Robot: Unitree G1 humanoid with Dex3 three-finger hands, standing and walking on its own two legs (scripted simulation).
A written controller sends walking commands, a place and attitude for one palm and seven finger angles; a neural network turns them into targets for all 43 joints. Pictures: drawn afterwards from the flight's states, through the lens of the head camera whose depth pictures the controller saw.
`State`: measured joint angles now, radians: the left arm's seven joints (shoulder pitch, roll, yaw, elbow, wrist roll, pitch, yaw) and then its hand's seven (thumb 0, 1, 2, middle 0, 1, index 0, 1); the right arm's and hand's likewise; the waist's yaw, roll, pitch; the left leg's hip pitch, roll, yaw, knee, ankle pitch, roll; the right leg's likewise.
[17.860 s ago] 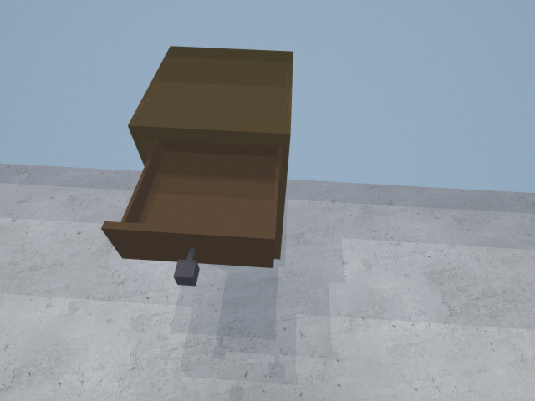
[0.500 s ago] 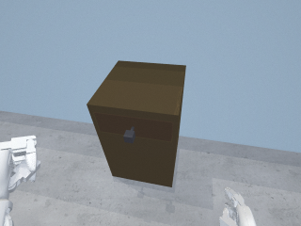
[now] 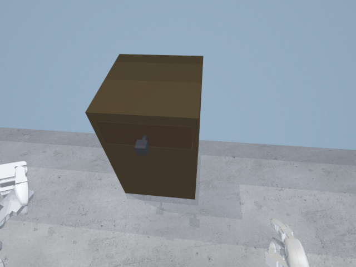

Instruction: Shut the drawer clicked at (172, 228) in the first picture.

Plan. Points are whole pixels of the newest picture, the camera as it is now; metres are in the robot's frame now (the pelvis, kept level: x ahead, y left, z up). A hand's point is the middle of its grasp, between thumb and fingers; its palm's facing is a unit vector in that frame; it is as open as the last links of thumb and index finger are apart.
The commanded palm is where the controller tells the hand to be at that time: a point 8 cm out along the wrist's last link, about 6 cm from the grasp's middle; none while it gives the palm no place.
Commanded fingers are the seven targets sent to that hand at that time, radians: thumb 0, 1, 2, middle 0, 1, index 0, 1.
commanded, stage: step back with the hand held close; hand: left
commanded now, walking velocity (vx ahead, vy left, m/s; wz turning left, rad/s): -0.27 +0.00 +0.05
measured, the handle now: (143, 143) +0.60 +0.19 -0.20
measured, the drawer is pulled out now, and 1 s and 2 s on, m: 0.00 0.00 0.00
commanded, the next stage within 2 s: stop stepping back and stand still in 1.34 s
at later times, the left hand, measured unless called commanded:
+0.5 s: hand out of the picture +0.11 +0.26 +0.15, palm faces +0.42 -0.79 -0.45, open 3.2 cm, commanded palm +0.06 +0.29 +0.18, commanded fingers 0.00 0.90 0.90 -1.40 -1.60 -1.40 -1.60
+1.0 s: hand out of the picture +0.07 +0.24 +0.16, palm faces +0.40 -0.77 -0.50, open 3.2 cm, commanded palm -0.01 +0.28 +0.18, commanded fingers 0.00 0.90 0.90 -1.40 -1.60 -1.40 -1.60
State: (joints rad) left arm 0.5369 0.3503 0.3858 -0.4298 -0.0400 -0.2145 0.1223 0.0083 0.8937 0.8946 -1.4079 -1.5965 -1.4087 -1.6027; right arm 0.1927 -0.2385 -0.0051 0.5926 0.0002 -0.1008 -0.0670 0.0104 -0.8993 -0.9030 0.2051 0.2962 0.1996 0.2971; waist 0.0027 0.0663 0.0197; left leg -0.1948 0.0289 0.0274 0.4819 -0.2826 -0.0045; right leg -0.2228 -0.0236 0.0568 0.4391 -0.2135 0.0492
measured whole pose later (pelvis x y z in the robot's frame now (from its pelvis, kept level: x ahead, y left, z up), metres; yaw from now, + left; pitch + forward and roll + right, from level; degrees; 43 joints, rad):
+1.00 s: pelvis -0.12 -0.01 -0.02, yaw +4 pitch +0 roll -1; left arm 0.58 0.41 0.42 -0.59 0.00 -0.35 0.16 0.01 0.89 0.89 -1.41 -1.60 -1.41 -1.60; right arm 0.19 -0.21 -0.03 0.59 -0.01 -0.11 -0.06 0.01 -0.90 -0.90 0.21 0.30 0.20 0.30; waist -0.03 -0.02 0.09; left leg -0.48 0.02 0.00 0.63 -0.23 0.03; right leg -0.46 -0.01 0.07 0.53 -0.10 0.05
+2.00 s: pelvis -0.29 -0.01 +0.00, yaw +0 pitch +0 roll -1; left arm 0.70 0.41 0.36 -0.66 -0.03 -0.21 0.14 0.01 0.89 0.89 -1.41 -1.60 -1.41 -1.60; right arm 0.26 -0.20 0.01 0.60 -0.01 -0.11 -0.06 0.01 -0.90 -0.90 0.21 0.30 0.20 0.30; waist -0.03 -0.03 -0.01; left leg -0.41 0.03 0.06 0.68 -0.32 0.01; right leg -0.23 0.01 -0.02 0.50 -0.26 -0.02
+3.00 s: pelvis -0.27 +0.00 -0.01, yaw -1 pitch +1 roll +0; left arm 0.31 0.25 0.05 0.52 0.04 0.04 0.01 0.00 0.91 0.89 -1.27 -1.46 -1.27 -1.47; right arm 0.15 -0.27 -0.01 0.81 -0.02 -0.02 0.01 0.01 -0.90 -0.90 0.20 0.30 0.20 0.30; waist -0.01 0.05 -0.02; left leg -0.33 -0.02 0.04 0.57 -0.26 0.04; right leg -0.27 -0.01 0.00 0.58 -0.32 0.01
